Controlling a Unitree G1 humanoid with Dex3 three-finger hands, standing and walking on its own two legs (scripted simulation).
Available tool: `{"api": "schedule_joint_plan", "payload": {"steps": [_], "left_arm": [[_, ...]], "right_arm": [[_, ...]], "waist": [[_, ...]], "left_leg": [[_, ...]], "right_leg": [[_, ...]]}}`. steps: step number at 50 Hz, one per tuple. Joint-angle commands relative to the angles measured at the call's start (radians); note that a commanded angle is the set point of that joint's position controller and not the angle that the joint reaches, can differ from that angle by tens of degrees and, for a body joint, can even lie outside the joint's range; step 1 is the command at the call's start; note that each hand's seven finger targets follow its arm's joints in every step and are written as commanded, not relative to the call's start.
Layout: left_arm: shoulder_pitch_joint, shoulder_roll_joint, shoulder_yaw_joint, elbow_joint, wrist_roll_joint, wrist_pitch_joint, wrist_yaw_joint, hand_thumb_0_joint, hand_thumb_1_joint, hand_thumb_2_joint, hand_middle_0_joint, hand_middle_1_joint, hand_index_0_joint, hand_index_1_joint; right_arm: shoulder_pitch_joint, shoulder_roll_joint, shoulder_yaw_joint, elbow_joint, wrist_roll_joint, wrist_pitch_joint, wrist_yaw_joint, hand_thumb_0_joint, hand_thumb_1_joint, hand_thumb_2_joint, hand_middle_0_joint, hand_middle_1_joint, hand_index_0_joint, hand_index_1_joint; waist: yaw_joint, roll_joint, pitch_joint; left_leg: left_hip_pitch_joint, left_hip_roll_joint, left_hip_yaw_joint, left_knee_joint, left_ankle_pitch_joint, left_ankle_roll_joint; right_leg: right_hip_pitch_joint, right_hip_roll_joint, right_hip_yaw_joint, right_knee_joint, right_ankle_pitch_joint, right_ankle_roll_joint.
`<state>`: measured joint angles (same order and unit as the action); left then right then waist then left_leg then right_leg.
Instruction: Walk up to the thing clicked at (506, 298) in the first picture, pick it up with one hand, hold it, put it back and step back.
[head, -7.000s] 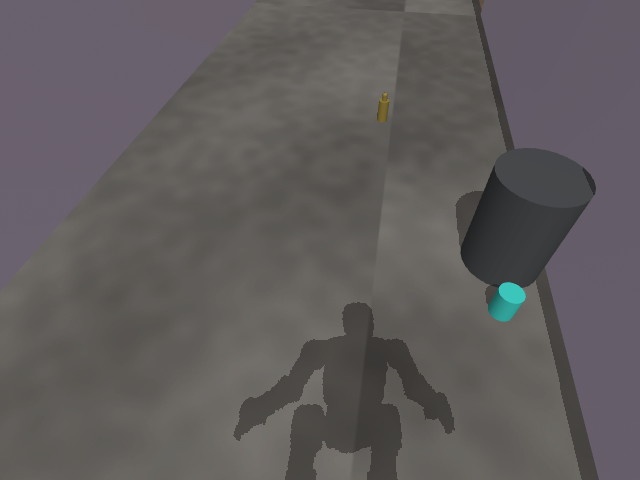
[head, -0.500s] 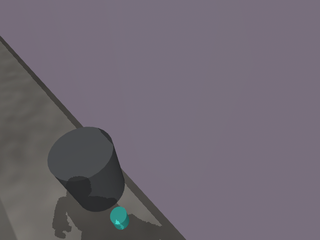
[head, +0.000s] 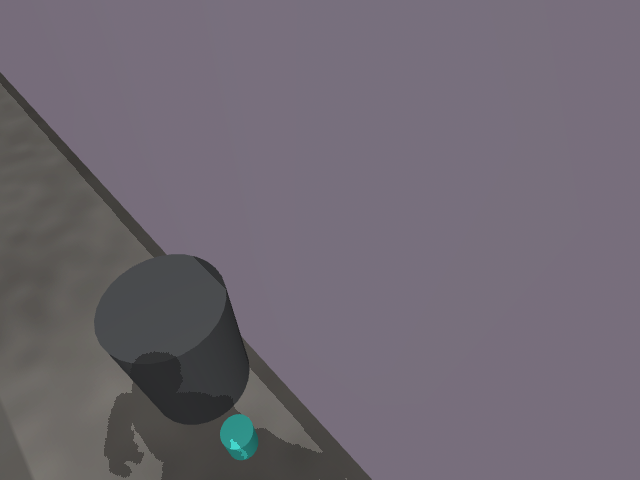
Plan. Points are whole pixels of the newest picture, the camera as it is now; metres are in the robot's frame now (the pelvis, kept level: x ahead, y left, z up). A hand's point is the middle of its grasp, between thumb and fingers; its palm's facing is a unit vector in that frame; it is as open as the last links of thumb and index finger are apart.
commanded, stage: stand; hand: left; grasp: from above
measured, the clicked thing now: (240, 437) +0.39 +0.23 -0.72
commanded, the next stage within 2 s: rise first in 0.78 s
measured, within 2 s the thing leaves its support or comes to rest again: neither
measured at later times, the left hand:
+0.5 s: hand out of the picture +0.07 +0.25 -0.16, palm faces -0.05 -0.94 -0.34, open 7.4 cm
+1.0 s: hand out of the picture +0.11 +0.24 -0.16, palm faces +0.01 -0.94 -0.33, open 7.7 cm
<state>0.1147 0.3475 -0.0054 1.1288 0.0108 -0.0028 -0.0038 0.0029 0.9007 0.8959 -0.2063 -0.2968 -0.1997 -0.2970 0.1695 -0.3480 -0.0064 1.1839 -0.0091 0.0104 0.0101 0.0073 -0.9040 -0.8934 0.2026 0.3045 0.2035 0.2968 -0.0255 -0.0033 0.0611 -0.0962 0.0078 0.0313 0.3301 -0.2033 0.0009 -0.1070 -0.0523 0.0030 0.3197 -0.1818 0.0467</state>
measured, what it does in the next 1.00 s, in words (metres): stands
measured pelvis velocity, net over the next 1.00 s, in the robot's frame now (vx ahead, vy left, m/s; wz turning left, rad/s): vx -0.01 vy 0.00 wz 0.01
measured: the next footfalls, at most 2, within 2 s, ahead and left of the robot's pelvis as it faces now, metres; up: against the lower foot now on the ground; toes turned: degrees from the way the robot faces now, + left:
none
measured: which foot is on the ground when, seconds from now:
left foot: down 0.00-1.00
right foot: down 0.00-1.00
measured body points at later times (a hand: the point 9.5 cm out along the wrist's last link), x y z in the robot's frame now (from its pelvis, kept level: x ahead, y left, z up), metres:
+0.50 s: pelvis +0.00 +0.00 +0.00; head +0.02 +0.00 +0.45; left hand +0.07 +0.30 -0.14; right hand +0.02 -0.30 -0.14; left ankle -0.01 +0.12 -0.75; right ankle +0.00 -0.15 -0.75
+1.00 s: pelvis -0.01 +0.00 -0.01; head +0.03 +0.00 +0.44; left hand +0.11 +0.29 -0.14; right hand +0.03 -0.29 -0.14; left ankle -0.01 +0.12 -0.75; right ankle +0.00 -0.15 -0.75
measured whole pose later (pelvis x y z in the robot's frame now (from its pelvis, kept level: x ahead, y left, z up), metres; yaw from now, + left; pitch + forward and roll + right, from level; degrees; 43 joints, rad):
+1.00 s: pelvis -0.01 +0.00 -0.01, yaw +1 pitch +2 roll +0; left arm 0.02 0.32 0.06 1.11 0.01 -0.03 0.01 0.01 0.80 0.93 -0.21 -0.40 -0.19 -0.40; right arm 0.24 -0.31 -0.01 0.99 0.03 -0.03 -0.02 0.01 -0.93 -0.90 0.20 0.30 0.20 0.30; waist -0.03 0.00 0.06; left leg -0.26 0.01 0.02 0.47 -0.25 0.00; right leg -0.26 -0.05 -0.01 0.44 -0.22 0.04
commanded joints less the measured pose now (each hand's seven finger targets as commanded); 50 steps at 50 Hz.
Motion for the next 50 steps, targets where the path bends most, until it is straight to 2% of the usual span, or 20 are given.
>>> {"api": "schedule_joint_plan", "payload": {"steps": [1,10,14,25,31,38,43,44,45,46,47,48,49,50], "left_arm": [[-0.032,0.217,0.040,-0.059,-0.003,-0.021,0.015,0.000,0.900,0.900,-0.200,-0.300,-0.200,-0.301],[-0.027,0.213,0.040,-0.060,0.001,-0.020,0.015,0.000,0.900,0.900,-0.200,-0.300,-0.200,-0.301],[-0.030,0.215,0.042,-0.059,0.000,-0.018,0.016,0.000,0.900,0.900,-0.200,-0.300,-0.200,-0.301],[-0.017,0.208,0.039,-0.061,0.001,-0.020,0.013,0.000,0.900,0.900,-0.200,-0.300,-0.200,-0.301],[-0.020,0.214,0.039,-0.060,0.001,-0.020,0.016,0.000,0.900,0.900,-0.200,-0.300,-0.200,-0.301],[-0.017,0.214,0.040,-0.062,0.002,-0.021,0.016,0.000,0.900,0.900,-0.200,-0.300,-0.200,-0.301],[-0.018,0.213,0.040,-0.065,0.001,-0.021,0.015,0.000,0.900,0.900,-0.200,-0.300,-0.200,-0.301],[-0.017,0.212,0.040,-0.066,0.002,-0.021,0.016,0.000,0.820,0.980,-0.280,-0.380,-0.280,-0.381],[-0.368,0.026,0.039,-0.417,-0.042,-0.117,0.028,0.000,0.743,0.980,-0.234,-0.460,-0.200,-0.461],[-0.495,0.081,0.058,-0.288,-0.037,-0.110,0.033,0.000,0.663,0.963,-0.213,-0.540,-0.173,-0.541],[-0.329,0.156,0.111,-0.144,-0.017,-0.081,0.037,0.000,0.583,0.955,-0.178,-0.620,-0.155,-0.621],[-0.292,0.197,0.140,-0.069,0.011,-0.063,0.025,0.000,0.524,0.948,-0.126,-0.700,-0.122,-0.701],[-0.318,0.241,0.169,-0.073,0.032,-0.061,0.014,0.000,0.444,0.985,-0.069,-0.780,-0.072,-0.781],[-0.283,0.261,0.205,-0.098,0.061,-0.073,0.001,0.000,0.364,0.972,-0.059,-0.860,-0.078,-0.861]], "right_arm": [[-0.056,-0.213,-0.031,-0.078,-0.001,-0.040,-0.017,0.000,-0.900,-0.900,0.200,0.300,0.200,0.300],[-0.063,-0.218,-0.032,-0.082,0.000,-0.043,-0.018,0.000,-0.900,-0.900,0.200,0.300,0.200,0.300],[-0.062,-0.220,-0.034,-0.081,-0.001,-0.040,-0.018,0.000,-0.900,-0.900,0.200,0.300,0.200,0.300],[-0.061,-0.221,-0.032,-0.083,0.000,-0.044,-0.017,0.000,-0.900,-0.900,0.200,0.300,0.200,0.300],[-0.062,-0.218,-0.032,-0.084,-0.001,-0.043,-0.018,0.000,-0.900,-0.900,0.200,0.300,0.200,0.300],[-0.062,-0.217,-0.034,-0.087,0.001,-0.042,-0.018,0.000,-0.900,-0.900,0.200,0.300,0.200,0.300],[-0.065,-0.219,-0.033,-0.089,0.000,-0.044,-0.018,0.000,-0.900,-0.900,0.200,0.300,0.200,0.300],[-0.060,-0.221,-0.034,-0.089,0.000,-0.043,-0.018,0.000,-0.951,-0.920,0.200,0.302,0.200,0.302],[-0.060,-0.047,0.004,-0.371,0.062,-0.095,-0.038,0.000,-1.002,-0.927,0.198,0.300,0.199,0.300],[-0.007,-0.080,-0.006,-0.314,0.062,-0.096,-0.047,0.000,-0.953,-0.917,0.198,0.300,0.199,0.300],[0.034,-0.115,-0.030,-0.318,0.063,-0.085,-0.056,0.000,-0.946,-0.917,0.198,0.300,0.199,0.300],[0.054,-0.121,-0.048,-0.321,0.051,-0.081,-0.056,0.000,-0.932,-0.911,0.198,0.300,0.199,0.300],[0.078,-0.118,-0.060,-0.344,0.045,-0.084,-0.055,0.000,-0.913,-0.905,0.198,0.300,0.199,0.300],[0.103,-0.113,-0.082,-0.369,0.021,-0.094,-0.052,0.000,-0.939,-0.911,0.198,0.300,0.199,0.300]], "waist": [[0.022,0.005,-0.075],[0.025,0.009,-0.086],[0.022,0.002,-0.064],[0.028,0.014,-0.086],[0.025,0.002,-0.075],[0.027,0.000,-0.080],[0.028,0.009,-0.083],[0.026,0.003,-0.086],[-0.094,-0.028,0.028],[-0.060,-0.032,-0.036],[-0.036,-0.031,-0.031],[-0.024,-0.047,-0.083],[-0.014,-0.062,-0.129],[0.019,-0.021,-0.224]], "left_leg": [[-0.022,0.118,-0.097,-0.066,0.146,0.014],[-0.019,0.126,-0.104,-0.068,0.167,0.018],[-0.030,0.119,-0.103,-0.073,0.124,0.011],[-0.020,0.124,-0.106,-0.069,0.167,0.019],[-0.008,0.122,-0.107,-0.067,0.159,0.014],[-0.013,0.120,-0.103,-0.061,0.172,0.020],[-0.004,0.125,-0.104,-0.062,0.175,0.019],[-0.006,0.124,-0.102,-0.061,0.180,0.021],[-0.151,0.002,0.008,0.024,0.011,0.009],[-0.136,-0.005,0.009,0.045,-0.011,0.010],[-0.172,-0.003,0.010,0.062,-0.017,0.009],[-0.217,-0.011,0.007,0.122,-0.009,0.010],[-0.237,-0.009,0.003,0.162,0.014,0.012],[-0.253,-0.011,0.003,0.200,0.036,0.005]], "right_leg": [[0.026,-0.090,0.064,-0.038,0.135,-0.057],[0.032,-0.089,0.059,-0.034,0.139,-0.053],[0.012,-0.085,0.060,-0.044,0.097,-0.055],[0.033,-0.089,0.056,-0.031,0.137,-0.054],[0.007,-0.084,0.055,-0.035,0.112,-0.052],[0.026,-0.090,0.060,-0.035,0.154,-0.055],[0.023,-0.088,0.057,-0.031,0.144,-0.054],[0.025,-0.090,0.058,-0.033,0.152,-0.054],[-0.249,0.062,-0.029,0.034,0.044,-0.046],[-0.196,0.053,-0.041,0.047,0.015,-0.048],[-0.204,0.060,-0.045,0.058,-0.006,-0.055],[-0.229,0.059,-0.045,0.099,-0.011,-0.058],[-0.243,0.061,-0.046,0.141,0.005,-0.059],[-0.225,0.053,-0.039,0.189,0.028,-0.062]]}}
